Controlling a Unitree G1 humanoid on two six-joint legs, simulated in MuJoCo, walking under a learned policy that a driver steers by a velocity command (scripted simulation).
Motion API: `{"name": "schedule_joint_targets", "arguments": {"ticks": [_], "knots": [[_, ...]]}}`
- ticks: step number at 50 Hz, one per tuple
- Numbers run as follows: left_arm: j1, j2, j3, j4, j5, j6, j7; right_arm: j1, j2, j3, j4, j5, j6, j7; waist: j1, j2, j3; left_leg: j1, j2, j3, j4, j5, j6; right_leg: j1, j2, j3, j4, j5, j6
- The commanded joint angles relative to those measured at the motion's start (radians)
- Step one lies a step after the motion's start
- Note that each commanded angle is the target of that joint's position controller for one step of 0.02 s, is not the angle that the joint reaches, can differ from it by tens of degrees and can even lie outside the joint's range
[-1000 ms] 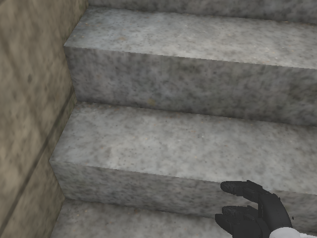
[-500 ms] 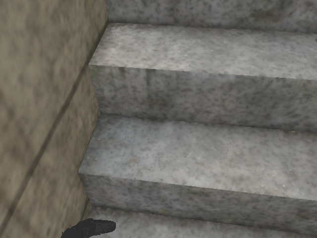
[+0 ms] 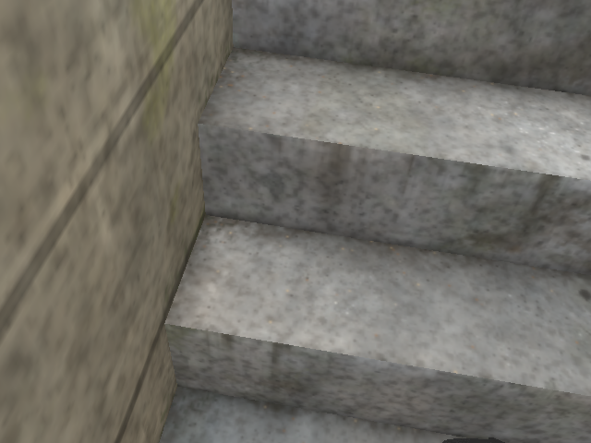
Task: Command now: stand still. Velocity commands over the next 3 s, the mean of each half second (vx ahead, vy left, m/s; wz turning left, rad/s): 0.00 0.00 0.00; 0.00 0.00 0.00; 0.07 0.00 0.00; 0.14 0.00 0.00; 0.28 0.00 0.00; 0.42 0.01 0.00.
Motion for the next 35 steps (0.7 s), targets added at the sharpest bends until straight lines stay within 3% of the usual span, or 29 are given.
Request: {"name": "schedule_joint_targets", "arguments": {"ticks": [1,2,3,4,5,6,7,8,9,10,12,15,16,17,18,19,20,21,22,23,24,25,27,29,30,32,33,35], "knots": [[0.055,-0.048,-0.013,-0.091,-0.071,0.048,-0.002,0.058,-0.087,-0.024,0.061,0.019,-0.037,0.064,-0.018,0.424,-0.079,0.467,0.254,-0.48,-0.558,0.529,0.188,-0.481,0.027,0.179,0.552,-0.146,0.004],[0.069,-0.032,-0.011,-0.103,-0.059,0.052,-0.001,0.115,0.058,0.017,0.108,0.006,-0.044,0.118,0.004,0.201,-0.09,0.535,0.186,-0.322,-0.552,0.545,0.13,-0.531,0.014,0.191,0.496,-0.17,-0.028],[0.069,-0.03,-0.018,-0.118,-0.048,0.047,0.001,0.12,0.08,0.027,0.111,-0.021,-0.042,0.141,0.038,0.098,-0.074,0.491,0.178,-0.289,-0.588,0.529,0.085,-0.532,-0.034,0.145,0.436,-0.204,-0.006],[0.047,-0.073,-0.035,-0.141,-0.047,0.049,0.011,0.183,0.046,0.016,0.14,-0.04,-0.043,0.142,0.024,0.067,-0.047,0.496,0.163,-0.235,-0.592,0.559,0.077,-0.556,-0.047,0.103,0.392,-0.153,-0.009],[0.015,-0.069,-0.053,-0.163,-0.03,0.054,0.03,0.194,0.006,0.003,0.139,-0.034,-0.053,0.159,0.03,0.059,-0.045,0.49,0.122,-0.156,-0.624,0.547,0.081,-0.568,-0.069,0.028,0.357,-0.226,0.025],[0.031,-0.004,-0.058,-0.147,-0.019,0.07,0.019,0.137,-0.02,-0.002,0.114,-0.013,-0.058,0.167,0.061,0.071,-0.104,0.428,0.139,-0.153,-0.655,0.435,0.061,-0.497,-0.109,0.004,0.36,-0.255,0.057],[0.038,0.027,-0.06,-0.136,-0.029,0.086,-0.002,0.076,-0.067,-0.015,0.071,0.0,-0.054,0.181,0.063,0.1,-0.087,0.339,0.133,-0.135,-0.724,0.167,0.004,-0.397,-0.105,-0.067,0.352,-0.4,0.106],[0.055,0.029,-0.06,-0.109,-0.044,0.099,-0.016,0.05,-0.107,-0.032,0.042,0.006,-0.048,0.182,0.048,0.151,-0.064,0.267,0.132,-0.136,-0.774,0.037,-0.019,-0.326,-0.096,-0.094,0.391,-0.4,0.135],[0.084,0.042,-0.043,-0.084,-0.036,0.099,-0.026,0.009,-0.116,-0.039,0.009,0.005,-0.063,0.188,0.077,0.181,-0.024,0.182,0.131,-0.108,-0.795,0.041,-0.023,-0.227,-0.113,-0.129,0.437,-0.306,0.165],[0.107,0.028,-0.047,-0.058,-0.031,0.088,-0.024,0.021,-0.118,-0.042,0.002,0.002,-0.07,0.188,0.065,0.199,-0.014,0.165,0.152,-0.125,-0.804,0.045,-0.001,-0.187,-0.113,-0.109,0.504,-0.297,0.178],[0.088,-0.007,-0.054,-0.06,-0.024,0.069,-0.004,0.077,-0.12,-0.05,0.016,-0.009,-0.086,0.185,0.037,0.165,0.061,0.246,0.199,-0.167,-0.783,0.052,0.037,-0.224,-0.153,-0.052,0.441,-0.288,0.178],[0.095,-0.042,-0.065,-0.071,-0.008,0.062,0.023,0.061,-0.099,-0.042,0.012,0.009,-0.103,0.193,0.039,0.111,0.117,0.351,0.192,-0.197,-0.731,0.005,0.002,-0.12,-0.227,-0.038,-0.074,-0.292,0.193],[0.042,-0.051,-0.073,-0.085,-0.011,0.055,0.018,0.104,-0.096,-0.04,0.021,0.024,-0.096,0.197,0.003,0.106,0.123,0.391,0.206,-0.245,-0.713,-0.007,0.018,-0.08,-0.213,-0.076,-0.236,-0.364,0.213],[-0.008,-0.081,-0.075,-0.104,-0.021,0.036,0.017,0.113,-0.102,-0.042,0.035,0.026,-0.084,0.216,-0.012,0.143,0.164,0.409,0.208,-0.268,-0.69,-0.029,0.037,-0.034,-0.19,-0.117,-0.358,-0.324,0.236],[-0.01,-0.066,-0.074,-0.109,-0.014,0.032,0.024,0.161,-0.125,-0.053,0.059,0.037,-0.071,0.227,-0.02,0.144,0.143,0.444,0.232,-0.314,-0.67,-0.005,0.062,0.004,-0.176,-0.124,-0.452,-0.23,0.222],[0.003,-0.069,-0.078,-0.125,-0.018,0.025,0.029,0.177,-0.132,-0.055,0.073,0.054,-0.051,0.227,-0.015,0.156,0.121,0.49,0.252,-0.353,-0.657,0.024,0.07,0.037,-0.16,-0.115,-0.583,-0.184,0.203],[0.002,-0.064,-0.078,-0.123,-0.015,0.014,0.036,0.176,-0.104,-0.042,0.076,0.06,-0.037,0.234,-0.001,0.145,0.1,0.516,0.25,-0.374,-0.615,0.138,0.052,0.08,-0.152,-0.103,-0.691,-0.077,0.17],[-0.038,0.003,-0.072,-0.138,-0.03,-0.011,0.029,0.161,-0.081,-0.034,0.056,0.05,-0.045,0.232,-0.021,0.121,0.094,0.536,0.193,-0.296,-0.564,0.212,0.025,0.097,-0.147,-0.093,-0.759,-0.056,0.109],[-0.067,0.069,-0.059,-0.138,-0.035,-0.031,0.011,0.241,-0.155,-0.066,0.07,0.022,-0.049,0.196,-0.095,0.062,0.022,0.583,0.126,-0.18,-0.513,0.238,0.008,0.125,-0.139,-0.104,-0.744,-0.019,0.05],[-0.075,0.071,-0.05,-0.131,-0.04,-0.043,-0.007,0.179,-0.162,-0.068,0.047,0.009,-0.054,0.17,-0.07,0.032,0.04,0.574,0.087,-0.119,-0.489,0.152,-0.012,0.085,-0.151,-0.088,-0.768,-0.101,0.011],[-0.05,0.036,-0.045,-0.099,-0.052,-0.047,-0.012,0.13,-0.179,-0.078,0.011,0.003,-0.072,0.136,-0.04,0.042,0.081,0.554,0.07,-0.08,-0.48,0.097,-0.023,0.059,-0.16,-0.049,-0.799,-0.143,-0.014],[-0.055,0.02,-0.045,-0.093,-0.05,-0.053,-0.016,0.118,-0.161,-0.081,0.017,0.004,-0.072,0.122,-0.021,0.052,0.127,0.49,0.061,-0.065,-0.475,0.096,-0.032,0.083,-0.171,-0.019,-0.814,-0.119,-0.022],[-0.014,0.037,-0.035,-0.082,-0.054,-0.053,-0.015,0.09,-0.107,-0.072,-0.003,0.012,-0.067,0.094,-0.002,0.023,0.092,0.438,0.055,-0.045,-0.442,0.111,-0.056,0.184,-0.212,0.041,-0.848,-0.025,-0.046],[0.0,0.032,-0.034,-0.067,-0.053,-0.049,-0.021,0.111,-0.066,-0.061,-0.008,0.02,-0.063,0.09,-0.01,0.01,0.074,0.448,0.061,-0.048,-0.444,0.154,-0.069,0.219,-0.223,0.058,-0.865,0.008,-0.05],[-0.009,0.026,-0.034,-0.047,-0.051,-0.036,-0.035,0.173,-0.051,-0.052,0.009,0.024,-0.055,0.098,-0.014,0.018,0.097,0.471,0.062,-0.06,-0.487,0.184,-0.068,0.212,-0.195,0.016,-0.865,-0.028,-0.029],[0.023,0.034,-0.027,-0.022,-0.035,-0.025,-0.051,0.185,-0.073,-0.051,0.027,0.02,-0.044,0.112,0.009,0.015,0.107,0.48,0.064,-0.064,-0.515,0.176,-0.06,0.226,-0.146,-0.059,-0.854,-0.115,0.005],[0.018,0.028,-0.029,-0.017,-0.03,-0.021,-0.054,0.169,-0.1,-0.06,0.02,0.021,-0.044,0.119,0.007,0.045,0.115,0.494,0.061,-0.07,-0.534,0.161,-0.058,0.214,-0.142,-0.076,-0.848,-0.163,0.017],[0.021,0.017,-0.034,-0.001,-0.026,-0.02,-0.055,0.176,-0.109,-0.059,0.035,0.021,-0.042,0.128,0.012,0.052,0.123,0.507,0.069,-0.086,-0.561,0.161,-0.054,0.21,-0.124,-0.108,-0.845,-0.213,0.028]]}}
Next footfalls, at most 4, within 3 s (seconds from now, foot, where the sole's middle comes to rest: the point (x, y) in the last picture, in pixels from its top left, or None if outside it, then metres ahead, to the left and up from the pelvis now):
0.40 right None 0.09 -0.17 -0.68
2.88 right None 0.30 -0.22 -0.47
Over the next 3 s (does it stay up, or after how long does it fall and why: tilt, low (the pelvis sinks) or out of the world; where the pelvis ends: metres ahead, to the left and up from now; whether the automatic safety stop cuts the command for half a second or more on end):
stays up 0.21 -0.13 0.14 its command is cut before an obstacle from the start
